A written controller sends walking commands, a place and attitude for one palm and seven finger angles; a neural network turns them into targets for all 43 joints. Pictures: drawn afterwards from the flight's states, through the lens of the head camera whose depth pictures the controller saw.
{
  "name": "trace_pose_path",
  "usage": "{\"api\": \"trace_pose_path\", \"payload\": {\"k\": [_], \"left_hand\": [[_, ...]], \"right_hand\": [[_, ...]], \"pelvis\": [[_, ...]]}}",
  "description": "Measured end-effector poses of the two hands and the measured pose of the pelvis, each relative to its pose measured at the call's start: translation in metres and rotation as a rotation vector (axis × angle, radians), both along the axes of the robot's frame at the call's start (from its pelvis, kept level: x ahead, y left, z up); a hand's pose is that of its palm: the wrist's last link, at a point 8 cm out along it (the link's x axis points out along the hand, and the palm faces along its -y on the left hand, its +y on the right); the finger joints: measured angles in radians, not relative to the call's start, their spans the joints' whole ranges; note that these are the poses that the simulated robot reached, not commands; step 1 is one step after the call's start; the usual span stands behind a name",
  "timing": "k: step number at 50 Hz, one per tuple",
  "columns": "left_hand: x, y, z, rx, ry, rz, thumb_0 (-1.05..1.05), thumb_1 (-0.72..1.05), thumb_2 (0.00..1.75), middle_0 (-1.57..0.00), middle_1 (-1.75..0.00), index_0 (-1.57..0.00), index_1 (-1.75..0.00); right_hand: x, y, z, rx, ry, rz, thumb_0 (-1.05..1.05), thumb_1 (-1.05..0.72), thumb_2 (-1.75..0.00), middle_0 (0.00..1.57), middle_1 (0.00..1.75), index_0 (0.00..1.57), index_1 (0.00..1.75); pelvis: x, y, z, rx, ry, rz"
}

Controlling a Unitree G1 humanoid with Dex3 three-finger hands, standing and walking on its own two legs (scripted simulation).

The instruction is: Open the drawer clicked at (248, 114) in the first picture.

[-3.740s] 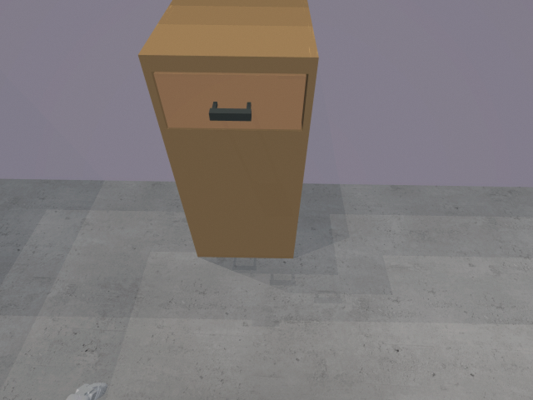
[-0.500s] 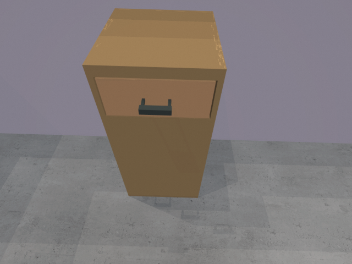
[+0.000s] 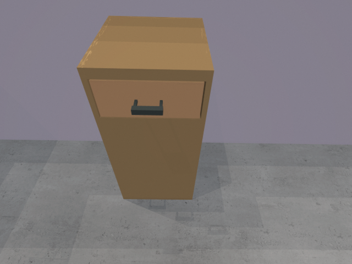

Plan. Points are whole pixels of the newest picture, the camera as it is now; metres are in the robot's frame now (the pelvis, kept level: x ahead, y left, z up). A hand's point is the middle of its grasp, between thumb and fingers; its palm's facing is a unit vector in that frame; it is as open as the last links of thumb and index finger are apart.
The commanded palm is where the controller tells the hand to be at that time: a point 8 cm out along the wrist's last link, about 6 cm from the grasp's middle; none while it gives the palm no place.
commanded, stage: look again from close up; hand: left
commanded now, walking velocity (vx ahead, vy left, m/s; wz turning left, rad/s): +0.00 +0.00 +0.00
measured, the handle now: (147, 106) +0.60 +0.12 +0.00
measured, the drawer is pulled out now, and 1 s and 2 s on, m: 0.00 0.00 0.00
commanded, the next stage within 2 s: shuffle to correct the standing spot in 0.60 s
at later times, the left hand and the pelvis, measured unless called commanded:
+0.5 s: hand out of the picture +0.05 +0.20 -0.18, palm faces +0.05 -0.98 -0.20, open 7.4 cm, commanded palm none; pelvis +0.01 +0.02 -0.01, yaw +1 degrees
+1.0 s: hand out of the picture -0.09 +0.19 -0.17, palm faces +0.06 -0.98 -0.17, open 7.4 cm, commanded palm none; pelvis -0.02 +0.02 +0.00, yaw +0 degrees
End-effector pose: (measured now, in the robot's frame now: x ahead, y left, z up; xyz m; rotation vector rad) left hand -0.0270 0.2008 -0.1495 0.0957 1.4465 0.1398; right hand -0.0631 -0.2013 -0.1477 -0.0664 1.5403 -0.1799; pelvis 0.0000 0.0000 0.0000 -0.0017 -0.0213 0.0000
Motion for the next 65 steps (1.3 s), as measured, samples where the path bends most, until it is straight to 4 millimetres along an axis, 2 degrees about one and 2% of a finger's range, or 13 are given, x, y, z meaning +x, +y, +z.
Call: {"api": "trace_pose_path", "payload": {"k": [4,8,15,19,26,32,42,48,54,56,59,62,65], "left_hand": [[-0.005,0.000,0.001,0.001,0.022,-0.009,0.01,0.91,0.90,-0.20,-0.30,-0.20,-0.30],[0.001,0.011,0.000,0.024,-0.008,-0.014,0.01,0.91,0.90,-0.20,-0.30,-0.20,-0.30],[0.037,0.033,-0.003,0.060,-0.122,-0.010,0.01,0.91,0.90,-0.20,-0.30,-0.20,-0.30],[0.056,0.043,-0.002,0.068,-0.193,-0.015,0.01,0.91,0.90,-0.20,-0.30,-0.20,-0.30],[0.063,0.053,0.001,0.064,-0.236,-0.030,0.00,0.91,0.90,-0.20,-0.30,-0.20,-0.30],[0.042,0.059,0.001,0.058,-0.192,-0.031,0.00,0.91,0.90,-0.20,-0.30,-0.20,-0.30],[-0.019,0.057,-0.001,0.036,-0.031,-0.013,0.01,0.91,0.90,-0.20,-0.30,-0.20,-0.30],[-0.057,0.043,0.005,0.021,0.069,0.019,0.00,0.91,0.90,-0.19,-0.30,-0.20,-0.30],[-0.089,0.021,0.006,0.012,0.123,0.072,0.00,0.91,0.90,-0.19,-0.30,-0.20,-0.30],[-0.091,0.015,0.001,-0.003,0.138,0.075,0.01,0.91,0.90,-0.19,-0.30,-0.20,-0.30],[-0.081,0.009,-0.012,-0.035,0.134,0.061,0.01,0.91,0.90,-0.20,-0.30,-0.20,-0.30],[-0.054,0.002,-0.014,-0.053,0.099,0.011,0.01,0.91,0.90,-0.20,-0.30,-0.20,-0.30],[-0.016,-0.003,-0.007,-0.047,0.012,-0.017,0.01,0.91,0.90,-0.20,-0.30,-0.20,-0.30]], "right_hand": [[0.009,0.001,0.000,0.008,-0.011,0.012,0.01,-0.91,-0.90,0.19,0.30,0.20,0.30],[0.034,-0.006,-0.004,-0.014,-0.093,0.053,0.01,-0.91,-0.90,0.20,0.30,0.20,0.30],[0.092,-0.012,-0.002,-0.065,-0.252,0.094,0.01,-0.92,-0.90,0.19,0.30,0.20,0.30],[0.117,-0.014,0.004,-0.088,-0.323,0.114,0.01,-0.92,-0.90,0.19,0.30,0.20,0.30],[0.134,-0.008,0.015,-0.097,-0.383,0.140,0.01,-0.92,-0.90,0.19,0.30,0.20,0.30],[0.121,-0.001,0.016,-0.085,-0.355,0.140,0.01,-0.91,-0.90,0.19,0.30,0.20,0.30],[0.068,0.004,0.009,-0.075,-0.217,0.091,0.01,-0.92,-0.90,0.20,0.30,0.21,0.30],[0.039,-0.009,0.006,-0.084,-0.148,0.054,0.01,-0.91,-0.90,0.20,0.30,0.21,0.30],[0.029,-0.023,0.008,-0.095,-0.126,0.046,0.01,-0.91,-0.90,0.20,0.30,0.21,0.30],[0.029,-0.024,0.007,-0.100,-0.139,0.039,0.01,-0.91,-0.90,0.19,0.30,0.20,0.30],[0.026,-0.022,0.001,-0.111,-0.160,0.031,0.01,-0.91,-0.90,0.19,0.30,0.20,0.30],[0.017,-0.021,0.001,-0.102,-0.157,-0.003,0.01,-0.91,-0.90,0.19,0.30,0.20,0.30],[0.007,-0.023,0.003,-0.079,-0.132,-0.020,0.01,-0.91,-0.90,0.20,0.30,0.20,0.30]], "pelvis": [[0.002,0.000,0.000,-0.002,0.001,0.004],[0.004,0.003,-0.006,-0.016,0.011,0.025],[0.014,0.012,-0.011,-0.015,-0.006,0.020],[0.014,0.018,-0.011,-0.015,-0.017,0.014],[0.007,0.025,-0.009,-0.017,-0.023,0.012],[0.000,0.031,-0.006,-0.018,-0.020,0.012],[-0.010,0.035,-0.003,-0.013,-0.011,0.005],[-0.016,0.025,-0.001,-0.020,-0.004,-0.009],[-0.019,0.011,-0.001,-0.016,0.001,-0.004],[-0.017,0.009,-0.004,-0.020,-0.001,0.002],[-0.013,0.008,-0.012,-0.028,0.003,0.001],[-0.013,0.003,-0.011,-0.007,0.001,-0.026],[-0.011,-0.006,-0.005,-0.001,0.006,-0.032]]}}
